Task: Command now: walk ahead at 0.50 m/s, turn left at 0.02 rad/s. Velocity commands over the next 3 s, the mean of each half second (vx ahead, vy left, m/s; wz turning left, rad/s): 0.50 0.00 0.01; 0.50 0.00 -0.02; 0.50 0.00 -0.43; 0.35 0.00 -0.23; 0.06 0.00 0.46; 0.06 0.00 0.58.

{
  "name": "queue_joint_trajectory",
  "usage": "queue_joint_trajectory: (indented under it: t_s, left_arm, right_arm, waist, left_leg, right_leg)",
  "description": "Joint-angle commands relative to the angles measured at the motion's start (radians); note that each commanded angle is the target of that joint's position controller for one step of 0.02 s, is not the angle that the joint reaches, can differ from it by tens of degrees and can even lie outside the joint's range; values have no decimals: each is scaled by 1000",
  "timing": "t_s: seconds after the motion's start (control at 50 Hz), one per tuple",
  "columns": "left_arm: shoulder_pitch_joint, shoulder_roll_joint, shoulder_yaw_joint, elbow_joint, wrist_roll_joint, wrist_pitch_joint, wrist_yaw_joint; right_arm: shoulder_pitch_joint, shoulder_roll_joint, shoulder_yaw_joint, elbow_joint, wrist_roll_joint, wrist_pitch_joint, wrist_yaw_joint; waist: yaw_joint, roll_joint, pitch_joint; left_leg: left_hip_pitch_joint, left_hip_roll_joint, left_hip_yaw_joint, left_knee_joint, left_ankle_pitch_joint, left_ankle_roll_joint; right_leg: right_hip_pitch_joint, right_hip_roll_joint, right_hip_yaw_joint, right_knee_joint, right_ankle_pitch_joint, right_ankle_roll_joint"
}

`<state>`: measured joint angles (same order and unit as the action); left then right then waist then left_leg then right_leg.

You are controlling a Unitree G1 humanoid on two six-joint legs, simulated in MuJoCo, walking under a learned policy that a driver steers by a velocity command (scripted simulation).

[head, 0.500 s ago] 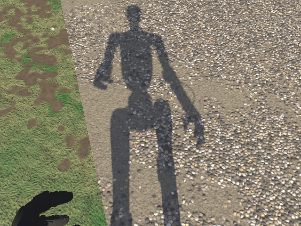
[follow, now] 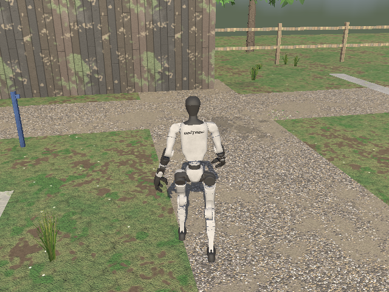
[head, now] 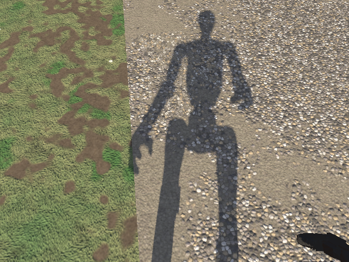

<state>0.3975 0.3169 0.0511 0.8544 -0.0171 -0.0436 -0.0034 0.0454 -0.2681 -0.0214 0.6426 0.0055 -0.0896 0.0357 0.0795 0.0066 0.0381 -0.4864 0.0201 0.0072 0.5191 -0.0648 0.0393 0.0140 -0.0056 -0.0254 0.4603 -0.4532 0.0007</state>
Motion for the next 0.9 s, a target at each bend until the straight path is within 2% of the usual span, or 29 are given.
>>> queue_joint_trajectory:
  t_s: [0.02, 0.04, 0.06, 0.08, 0.1, 0.12, 0.16, 0.18, 0.24, 0.3, 0.34, 0.4, 0.44, 0.46, 0.48, 0.5, 0.52, 0.54, 0.56, 0.58, 0.6, 0.62, 0.64, 0.7, 0.76, 0.82, 0.9]
  left_arm:
    - [89, 5, -23, -94, 12, -34, 1]
    - [-3, 113, 3, -105, -17, -47, -6]
    - [-83, 133, 9, -131, -28, -56, -9]
    - [-123, 124, 8, -137, -14, -58, -7]
    - [-126, 115, 12, -136, -1, -53, -7]
    - [-105, 100, 10, -130, 0, -44, -10]
    - [-81, 65, 3, -119, 3, -26, -9]
    - [-100, 59, 1, -127, 7, -19, -7]
    - [-208, 43, -7, -158, 15, -19, -6]
    - [-314, 23, -17, -182, 11, -32, -18]
    - [-376, 26, -18, -200, 5, -38, -26]
    - [-423, 46, -12, -226, 2, -45, -40]
    - [-407, 61, -7, -226, 5, -48, -46]
    - [-368, 75, 0, -217, 6, -49, -46]
    - [-274, 98, 15, -191, 8, -50, -42]
    - [-120, 145, 39, -146, 9, -47, -32]
    - [10, 237, 60, -130, 25, -42, -23]
    - [50, 238, 59, -114, 15, -37, -29]
    - [19, 156, 35, -119, 3, -38, -29]
    - [-55, 134, 27, -128, 3, -38, -27]
    - [-114, 115, 21, -135, 11, -39, -27]
    - [-150, 91, 15, -140, 22, -43, -29]
    - [-168, 77, 11, -140, 30, -48, -30]
    - [-160, 86, 15, -116, 18, -64, -28]
    - [-122, 109, 22, -87, 16, -60, -15]
    - [-88, 120, 23, -65, 11, -50, -4]
    - [-7, 137, 27, -18, 2, -34, 1]
  right_arm:
    - [426, -289, -99, 37, -5, 4, -10]
    - [390, -201, -73, 35, 3, 3, -10]
    - [316, -178, -64, 28, 5, 3, -11]
    - [258, -157, -57, 23, -1, 2, -10]
    - [219, -136, -50, 20, -9, -1, -8]
    - [199, -125, -47, 20, -16, -5, -7]
    - [191, -130, -50, 36, -7, -18, -7]
    - [194, -141, -54, 47, -5, -23, -9]
    - [222, -160, -59, 77, -5, -20, -21]
    - [261, -182, -62, 105, 2, -11, -29]
    - [308, -198, -66, 131, 8, -5, -30]
    - [338, -206, -71, 164, 15, 11, -35]
    - [335, -213, -76, 176, 17, 22, -40]
    - [324, -220, -78, 178, 16, 28, -42]
    - [305, -220, -77, 177, 14, 35, -44]
    - [311, -190, -64, 172, 5, 39, -47]
    - [389, -110, -36, 142, -13, 29, -45]
    - [459, -49, -16, 152, -6, 9, -39]
    - [370, -157, -42, 146, 21, -6, -30]
    - [284, -183, -50, 118, 37, -15, -27]
    - [235, -175, -48, 109, 24, -17, -32]
    - [228, -163, -52, 108, 11, -12, -34]
    - [250, -146, -51, 115, 8, -4, -34]
    - [260, -105, -44, 119, 1, 21, -40]
    - [160, -92, -40, 85, -7, 22, -42]
    - [63, -66, -29, 62, -2, 9, -30]
    - [-62, -61, -23, 22, 8, -3, -9]
  waist:
    - [-171, 272, -436]
    - [-191, 178, -318]
    - [-172, 135, -192]
    - [-148, 71, -126]
    - [-116, 67, -85]
    - [-89, 86, -83]
    - [-64, 81, -72]
    - [-61, 73, -53]
    - [-86, 47, -9]
    - [-127, 45, 15]
    - [-153, 44, 29]
    - [-151, 50, 43]
    - [-129, 58, 28]
    - [-104, 69, 3]
    - [-47, 67, -56]
    - [18, 43, -166]
    - [21, -121, -328]
    - [0, -308, -417]
    - [27, -197, -314]
    - [9, -142, -181]
    - [-15, -72, -108]
    - [-45, -68, -68]
    - [-70, -91, -71]
    - [-93, -84, -53]
    - [-71, -58, -16]
    - [-36, -59, 5]
    - [10, -53, 38]
  left_leg:
    - [890, 373, -718, -157, -225, 274]
    - [819, 341, -657, -197, -307, 231]
    - [687, 310, -518, -216, -232, 204]
    - [566, 271, -424, -238, -120, 193]
    - [473, 238, -355, -270, -33, 188]
    - [414, 218, -317, -299, 10, 189]
    - [352, 203, -248, -344, 85, 207]
    - [334, 200, -219, -363, 113, 213]
    - [339, 177, -145, -392, 138, 202]
    - [345, 152, -85, -400, 105, 172]
    - [380, 171, -88, -393, 70, 169]
    - [485, 221, -106, -347, 96, 153]
    - [542, 241, -112, -296, 171, 134]
    - [555, 236, -105, -246, 281, 122]
    - [544, 204, -75, -129, 435, 102]
    - [462, 148, -35, 68, 449, 71]
    - [153, 45, 14, 430, 134, 14]
    - [-114, -95, -72, 668, -518, -23]
    - [-226, -38, -150, 764, -512, -11]
    - [-265, 15, -112, 749, -417, 1]
    - [-240, 59, -87, 702, -328, 0]
    - [-195, 90, -87, 650, -265, -5]
    - [-135, 108, -92, 625, -226, -12]
    - [-117, 119, -75, 551, -171, -41]
    - [-190, 123, -68, 391, -27, -66]
    - [-154, 97, -40, 192, 128, -64]
    - [-151, 65, -21, 48, 172, -51]
  right_leg:
    - [-633, 63, 88, 733, -123, -21]
    - [-744, 4, 148, 817, -106, -33]
    - [-773, -44, 114, 802, -11, -42]
    - [-748, -81, 95, 755, 68, -37]
    - [-703, -110, 96, 705, 125, -29]
    - [-648, -125, 100, 685, 160, -20]
    - [-613, -130, 86, 643, 190, 2]
    - [-627, -133, 82, 608, 217, 14]
    - [-671, -133, 75, 421, 365, 35]
    - [-624, -101, 46, 220, 517, 29]
    - [-611, -84, 37, 150, 550, 22]
    - [-638, -75, 56, 84, 498, -13]
    - [-606, -63, 49, 59, 425, -41]
    - [-542, -43, 29, 50, 390, -56]
    - [-403, -10, -5, 26, 387, -79]
    - [-169, -18, 0, 44, 410, -110]
    - [202, -248, 314, 70, 383, -218]
    - [370, -374, 716, -99, 165, -317]
    - [304, -353, 694, -155, 25, -279]
    - [169, -328, 562, -179, 59, -247]
    - [39, -291, 465, -201, 161, -233]
    - [-55, -258, 392, -228, 268, -228]
    - [-110, -235, 345, -254, 331, -226]
    - [-170, -214, 242, -311, 458, -247]
    - [-147, -199, 174, -335, 529, -239]
    - [-140, -163, 105, -344, 519, -206]
    - [-53, -197, 103, -325, 498, -204]
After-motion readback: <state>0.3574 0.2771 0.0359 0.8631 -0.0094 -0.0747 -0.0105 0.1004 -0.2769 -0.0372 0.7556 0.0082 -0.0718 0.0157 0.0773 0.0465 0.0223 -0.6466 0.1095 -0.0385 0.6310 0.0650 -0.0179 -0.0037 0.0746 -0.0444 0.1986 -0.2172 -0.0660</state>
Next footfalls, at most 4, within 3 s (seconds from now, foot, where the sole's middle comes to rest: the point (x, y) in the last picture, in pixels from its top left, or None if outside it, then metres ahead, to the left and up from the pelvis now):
0.50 right None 0.46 -0.13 -0.76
1.04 left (170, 184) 0.76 0.10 -0.76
1.58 right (242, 148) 0.98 -0.21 -0.76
2.06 left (222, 103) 1.25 -0.12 -0.76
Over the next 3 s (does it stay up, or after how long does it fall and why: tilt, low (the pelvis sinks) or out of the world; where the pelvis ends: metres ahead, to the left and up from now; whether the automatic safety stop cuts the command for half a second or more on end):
stays up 1.14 -0.19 0.01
